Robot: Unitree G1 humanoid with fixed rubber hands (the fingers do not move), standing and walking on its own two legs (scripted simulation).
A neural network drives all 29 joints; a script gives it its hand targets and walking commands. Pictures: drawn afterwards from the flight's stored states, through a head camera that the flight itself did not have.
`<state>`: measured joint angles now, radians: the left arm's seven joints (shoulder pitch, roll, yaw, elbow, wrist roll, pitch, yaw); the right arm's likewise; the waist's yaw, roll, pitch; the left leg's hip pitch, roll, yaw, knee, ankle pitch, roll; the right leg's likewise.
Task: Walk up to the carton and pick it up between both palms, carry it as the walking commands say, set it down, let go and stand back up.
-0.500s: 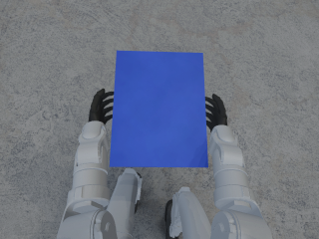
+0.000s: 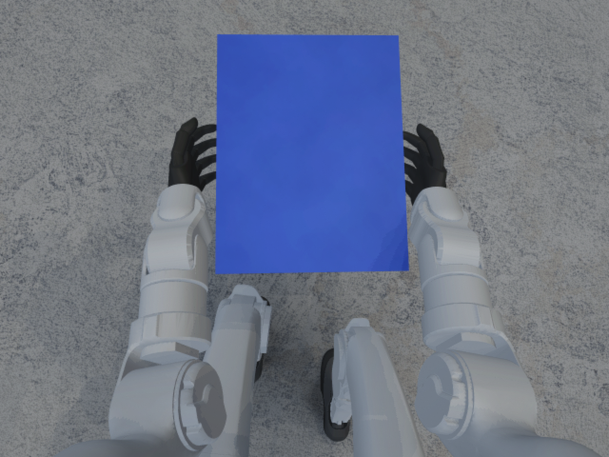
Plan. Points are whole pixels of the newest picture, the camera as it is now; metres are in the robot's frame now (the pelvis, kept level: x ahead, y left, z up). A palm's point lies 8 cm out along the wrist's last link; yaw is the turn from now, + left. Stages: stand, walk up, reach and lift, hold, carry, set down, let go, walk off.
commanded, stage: set down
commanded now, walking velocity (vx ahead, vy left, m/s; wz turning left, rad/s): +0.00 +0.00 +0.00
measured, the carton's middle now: (306, 176) +0.46 +0.05 -0.15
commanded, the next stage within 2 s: none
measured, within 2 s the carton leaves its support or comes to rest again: neither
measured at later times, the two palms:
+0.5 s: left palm (196, 184) +0.43 +0.21 -0.16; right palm (397, 187) +0.47 -0.09 -0.17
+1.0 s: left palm (206, 187) +0.45 +0.22 -0.26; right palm (376, 187) +0.50 -0.08 -0.26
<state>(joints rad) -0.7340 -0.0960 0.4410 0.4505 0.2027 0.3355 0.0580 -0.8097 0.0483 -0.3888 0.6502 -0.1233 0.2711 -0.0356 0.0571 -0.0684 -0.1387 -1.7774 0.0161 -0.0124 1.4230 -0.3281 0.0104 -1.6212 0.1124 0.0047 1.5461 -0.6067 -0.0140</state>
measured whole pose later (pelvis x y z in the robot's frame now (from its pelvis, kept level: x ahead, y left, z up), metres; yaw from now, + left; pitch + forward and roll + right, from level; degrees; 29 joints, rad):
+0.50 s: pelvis -0.01 -0.01 -0.06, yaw -1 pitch +43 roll -2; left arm -0.91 0.00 0.47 0.56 0.15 0.31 0.04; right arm -0.99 0.00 -0.34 0.72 -0.09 0.27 -0.11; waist 0.09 -0.06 -0.08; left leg -2.02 0.01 -0.04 1.63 -0.36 -0.01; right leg -1.87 0.14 -0.01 1.77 -0.65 -0.02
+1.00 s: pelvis -0.05 +0.00 -0.12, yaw -2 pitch +31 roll -2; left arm -1.25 0.13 0.46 0.57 0.09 0.30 0.07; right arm -1.34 -0.14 -0.27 0.73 0.00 0.27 -0.15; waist 0.12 -0.06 0.45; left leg -2.02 0.01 -0.03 1.82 -0.35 -0.01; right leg -1.86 0.15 -0.02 1.98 -0.67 0.00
